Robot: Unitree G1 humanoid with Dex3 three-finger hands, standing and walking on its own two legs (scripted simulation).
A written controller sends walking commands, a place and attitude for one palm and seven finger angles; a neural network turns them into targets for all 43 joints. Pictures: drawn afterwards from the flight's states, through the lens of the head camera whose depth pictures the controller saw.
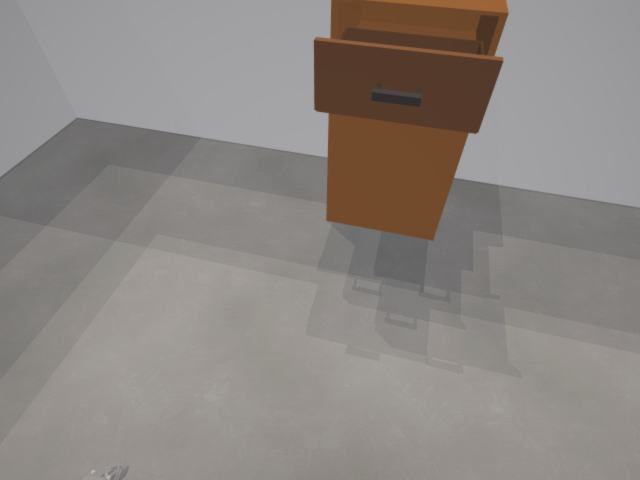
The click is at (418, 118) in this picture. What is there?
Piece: drawer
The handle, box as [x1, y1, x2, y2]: [371, 83, 421, 106]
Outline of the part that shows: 373,88 371,100 419,106 421,89 417,89 416,94 380,89 380,84 377,83 376,87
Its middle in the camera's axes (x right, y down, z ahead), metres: +0.18 -0.35 +0.92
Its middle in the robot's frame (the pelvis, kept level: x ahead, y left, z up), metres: +0.94 -0.14 +0.03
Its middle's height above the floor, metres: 0.80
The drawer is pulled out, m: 0.28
